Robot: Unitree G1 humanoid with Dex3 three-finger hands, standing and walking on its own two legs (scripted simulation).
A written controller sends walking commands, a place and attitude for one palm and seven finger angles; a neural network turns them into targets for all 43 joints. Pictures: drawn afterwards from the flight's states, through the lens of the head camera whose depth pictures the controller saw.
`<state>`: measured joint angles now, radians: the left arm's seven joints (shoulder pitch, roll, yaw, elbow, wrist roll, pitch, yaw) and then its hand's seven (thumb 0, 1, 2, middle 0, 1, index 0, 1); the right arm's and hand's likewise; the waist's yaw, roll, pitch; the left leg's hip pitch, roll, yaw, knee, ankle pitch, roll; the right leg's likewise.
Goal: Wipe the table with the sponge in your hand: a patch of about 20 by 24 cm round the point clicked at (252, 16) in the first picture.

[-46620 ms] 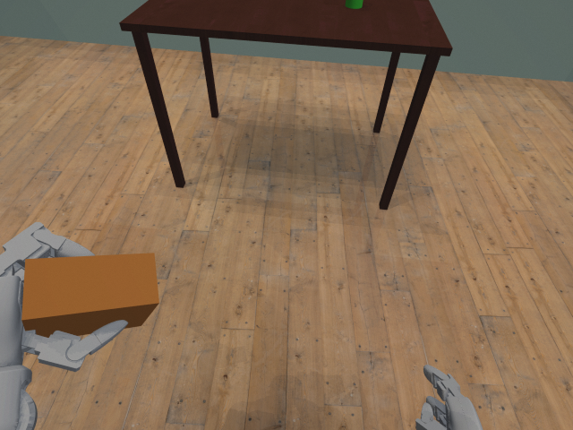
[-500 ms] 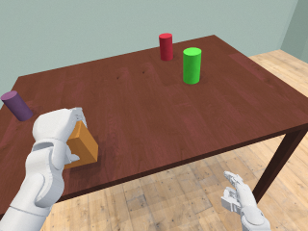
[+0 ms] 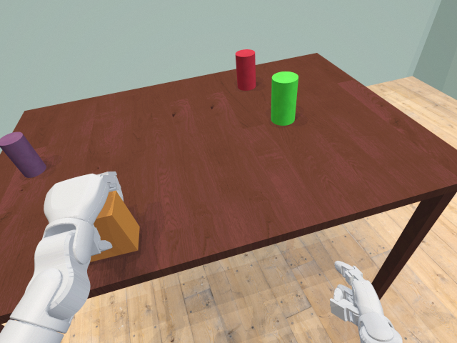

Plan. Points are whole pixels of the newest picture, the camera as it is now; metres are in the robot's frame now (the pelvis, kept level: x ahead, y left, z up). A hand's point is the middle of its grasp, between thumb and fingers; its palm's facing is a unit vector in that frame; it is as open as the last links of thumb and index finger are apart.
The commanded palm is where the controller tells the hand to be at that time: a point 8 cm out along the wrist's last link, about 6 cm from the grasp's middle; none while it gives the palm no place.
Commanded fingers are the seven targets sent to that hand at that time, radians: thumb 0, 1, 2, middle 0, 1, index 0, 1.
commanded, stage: lower the sponge onto the table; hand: left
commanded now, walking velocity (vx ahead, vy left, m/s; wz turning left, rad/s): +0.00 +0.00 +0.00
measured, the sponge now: (103, 233) +0.25 +0.28 +0.08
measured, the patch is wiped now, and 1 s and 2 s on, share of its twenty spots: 0.00 0.05 0.25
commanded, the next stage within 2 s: wipe forward along the first lane in 0.38 s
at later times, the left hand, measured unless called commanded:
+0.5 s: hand (95, 224) +0.25 +0.28 +0.11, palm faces +0.06 -0.07 -1.00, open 9.9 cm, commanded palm +0.22 +0.28 +0.17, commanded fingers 0.00 0.10 1.30 -1.20 -1.60 -1.20 -1.60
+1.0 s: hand (99, 205) +0.29 +0.30 +0.11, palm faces +0.00 -0.02 -1.00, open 9.8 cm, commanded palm +0.27 +0.29 +0.15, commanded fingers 0.00 0.10 1.30 -1.20 -1.60 -1.20 -1.60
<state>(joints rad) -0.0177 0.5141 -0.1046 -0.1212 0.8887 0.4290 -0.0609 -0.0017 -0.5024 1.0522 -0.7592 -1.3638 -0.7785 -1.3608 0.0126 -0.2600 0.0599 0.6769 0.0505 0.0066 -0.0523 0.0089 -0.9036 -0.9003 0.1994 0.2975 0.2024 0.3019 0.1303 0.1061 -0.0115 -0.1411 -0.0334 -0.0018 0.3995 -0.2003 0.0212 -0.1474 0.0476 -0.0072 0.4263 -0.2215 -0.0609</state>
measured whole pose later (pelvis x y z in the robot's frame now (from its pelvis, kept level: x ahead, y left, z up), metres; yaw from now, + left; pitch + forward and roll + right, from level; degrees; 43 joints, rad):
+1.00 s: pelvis +0.00 +0.00 +0.00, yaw +2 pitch -1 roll +0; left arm -0.19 0.51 -0.08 0.18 0.94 0.35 -0.04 0.00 -0.50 1.05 -0.76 -1.36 -0.78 -1.36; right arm 0.08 -0.28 0.04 0.69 0.07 0.02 -0.08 0.01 -0.90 -0.90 0.20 0.30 0.20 0.30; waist 0.09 0.10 -0.04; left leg -0.22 -0.03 -0.03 0.44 -0.21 0.02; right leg -0.20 0.05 -0.04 0.44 -0.23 -0.06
